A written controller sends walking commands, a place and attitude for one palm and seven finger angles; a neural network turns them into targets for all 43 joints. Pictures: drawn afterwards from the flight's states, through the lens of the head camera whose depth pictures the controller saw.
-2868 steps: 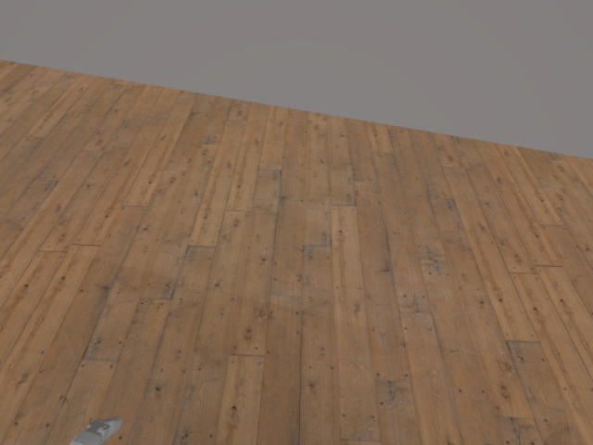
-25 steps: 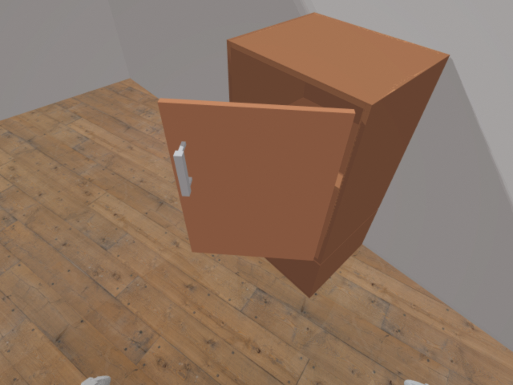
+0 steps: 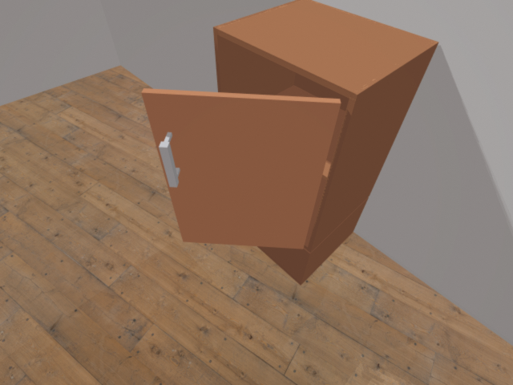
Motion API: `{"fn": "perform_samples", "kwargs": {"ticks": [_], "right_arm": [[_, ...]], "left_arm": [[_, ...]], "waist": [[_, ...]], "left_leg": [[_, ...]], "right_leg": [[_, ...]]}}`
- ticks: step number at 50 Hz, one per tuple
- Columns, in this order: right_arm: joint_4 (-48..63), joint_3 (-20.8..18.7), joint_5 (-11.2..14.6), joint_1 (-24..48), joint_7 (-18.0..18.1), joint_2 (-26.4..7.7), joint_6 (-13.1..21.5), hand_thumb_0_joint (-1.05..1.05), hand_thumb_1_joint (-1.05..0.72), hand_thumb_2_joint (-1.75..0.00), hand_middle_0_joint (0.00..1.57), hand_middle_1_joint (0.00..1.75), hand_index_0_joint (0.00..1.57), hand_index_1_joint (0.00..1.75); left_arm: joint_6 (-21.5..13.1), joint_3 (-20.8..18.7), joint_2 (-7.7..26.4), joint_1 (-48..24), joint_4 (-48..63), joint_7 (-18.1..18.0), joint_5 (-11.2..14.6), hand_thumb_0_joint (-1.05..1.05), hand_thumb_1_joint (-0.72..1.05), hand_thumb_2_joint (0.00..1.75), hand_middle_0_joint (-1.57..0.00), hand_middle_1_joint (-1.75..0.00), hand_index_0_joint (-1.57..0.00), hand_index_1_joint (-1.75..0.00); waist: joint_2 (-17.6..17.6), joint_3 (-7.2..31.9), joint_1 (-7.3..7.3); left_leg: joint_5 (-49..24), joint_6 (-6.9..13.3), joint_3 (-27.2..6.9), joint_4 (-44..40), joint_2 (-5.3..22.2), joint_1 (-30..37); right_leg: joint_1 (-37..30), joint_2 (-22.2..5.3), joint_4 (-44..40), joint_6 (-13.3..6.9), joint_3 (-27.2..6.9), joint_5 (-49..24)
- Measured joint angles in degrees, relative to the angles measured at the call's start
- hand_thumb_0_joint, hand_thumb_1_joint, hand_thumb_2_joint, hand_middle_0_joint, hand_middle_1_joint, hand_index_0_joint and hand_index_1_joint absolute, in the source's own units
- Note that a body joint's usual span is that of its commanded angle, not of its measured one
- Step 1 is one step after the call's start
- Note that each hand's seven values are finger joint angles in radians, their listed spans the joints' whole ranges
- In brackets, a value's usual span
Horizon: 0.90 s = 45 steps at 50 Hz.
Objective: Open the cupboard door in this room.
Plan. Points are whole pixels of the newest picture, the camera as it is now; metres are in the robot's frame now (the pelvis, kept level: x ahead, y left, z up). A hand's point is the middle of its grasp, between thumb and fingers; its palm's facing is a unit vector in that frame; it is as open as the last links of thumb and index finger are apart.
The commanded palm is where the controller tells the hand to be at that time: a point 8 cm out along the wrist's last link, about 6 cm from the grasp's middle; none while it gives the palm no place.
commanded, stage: come to a stop and stand still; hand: left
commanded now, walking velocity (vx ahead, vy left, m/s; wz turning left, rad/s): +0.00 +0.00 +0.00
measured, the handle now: (171, 160) +0.62 +0.25 -0.06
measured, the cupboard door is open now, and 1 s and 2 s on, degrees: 42 42 42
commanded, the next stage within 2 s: look again from close up in 0.34 s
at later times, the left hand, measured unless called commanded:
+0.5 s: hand out of the picture +0.04 +0.18 -0.17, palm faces -0.02 -0.97 -0.24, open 7.4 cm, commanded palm none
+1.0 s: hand out of the picture +0.01 +0.17 -0.18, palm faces +0.00 -0.98 -0.20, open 7.4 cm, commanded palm none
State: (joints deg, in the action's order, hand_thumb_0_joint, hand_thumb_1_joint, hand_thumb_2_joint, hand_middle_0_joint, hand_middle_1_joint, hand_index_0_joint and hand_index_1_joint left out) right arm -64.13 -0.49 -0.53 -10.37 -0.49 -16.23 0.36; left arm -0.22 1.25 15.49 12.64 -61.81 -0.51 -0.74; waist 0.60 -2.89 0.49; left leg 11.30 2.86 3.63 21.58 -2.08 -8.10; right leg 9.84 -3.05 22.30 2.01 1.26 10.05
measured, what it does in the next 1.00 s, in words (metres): stands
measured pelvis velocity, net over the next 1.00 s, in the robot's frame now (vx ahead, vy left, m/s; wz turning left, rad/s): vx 0.00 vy -0.01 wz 0.00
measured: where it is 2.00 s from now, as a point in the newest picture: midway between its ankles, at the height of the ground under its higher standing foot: outside the picture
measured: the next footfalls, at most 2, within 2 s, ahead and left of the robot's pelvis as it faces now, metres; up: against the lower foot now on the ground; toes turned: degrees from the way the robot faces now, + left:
right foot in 1.94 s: +0.20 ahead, -0.06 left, +0.00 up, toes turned -3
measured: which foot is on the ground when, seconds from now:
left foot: down 0.00-1.00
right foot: down 0.00-1.00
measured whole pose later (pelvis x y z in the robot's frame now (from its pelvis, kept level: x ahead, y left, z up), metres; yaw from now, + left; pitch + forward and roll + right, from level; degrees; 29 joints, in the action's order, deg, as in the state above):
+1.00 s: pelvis +0.00 -0.01 +0.00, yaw +0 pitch -2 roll +0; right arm -66.7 -0.1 -0.4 -12.6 0.5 -10.2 0.4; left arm -0.6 0.9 10.9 15.5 -63.5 -1.8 -0.7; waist 1.1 -2.0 0.2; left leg 11.3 1.9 3.4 21.0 -0.9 -7.5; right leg 8.8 -1.9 20.7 1.3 1.5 9.5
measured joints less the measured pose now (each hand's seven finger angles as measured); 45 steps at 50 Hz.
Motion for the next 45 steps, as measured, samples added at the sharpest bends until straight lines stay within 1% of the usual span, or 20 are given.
{"fn": "perform_samples", "kwargs": {"ticks": [10,20,32,45], "right_arm": [[-0.86,0.21,0.01,1.48,0.16,1.7,0.16,0.0,-0.91,-0.9,0.2,0.3,0.2,0.3],[-1.34,0.2,-0.03,1.3,0.35,2.58,0.16,0.0,-0.91,-0.9,0.2,0.3,0.2,0.3],[-2.23,0.25,-0.01,-0.36,0.58,3.48,-0.02,0.0,-0.91,-0.9,0.2,0.3,0.2,0.3],[-2.54,0.36,0.11,-1.71,0.85,5.11,-0.02,0.0,-0.91,-0.9,0.2,0.3,0.2,0.3]], "left_arm": [[-0.61,-0.02,-1.14,-0.8,-0.26,-0.37,0.04,0.0,0.9,0.89,-0.2,-0.3,-0.2,-0.3],[-0.8,-0.2,-1.85,-0.67,-0.28,-0.58,0.03,0.0,0.9,0.89,-0.2,-0.3,-0.2,-0.3],[-0.67,-0.37,-2.51,0.71,-0.94,-0.78,0.12,0.0,0.9,0.89,-0.2,-0.3,-0.2,-0.3],[-0.46,-0.31,-3.94,2.26,-1.58,-1.12,0.08,0.0,0.9,0.89,-0.2,-0.3,-0.2,-0.3]], "waist": [[-0.16,0.7,-0.08],[-0.05,1.02,-0.12],[0.25,0.7,-0.11],[0.37,0.79,-0.21]], "left_leg": [[-0.03,-0.95,-0.35,-0.21,0.98,0.19],[-0.01,-1.44,-0.54,-0.45,1.5,0.41],[-0.09,-1.51,-0.66,-0.76,1.59,0.58],[-0.06,-1.16,-0.37,-0.78,1.29,0.77]], "right_leg": [[-0.39,0.98,-0.61,-0.85,0.38,-0.15],[-0.78,1.51,-1.2,-1.27,0.59,-0.27],[-1.13,1.61,-1.84,-1.3,0.7,-0.49],[-1.25,1.32,-1.86,-0.92,0.4,-0.56]]}}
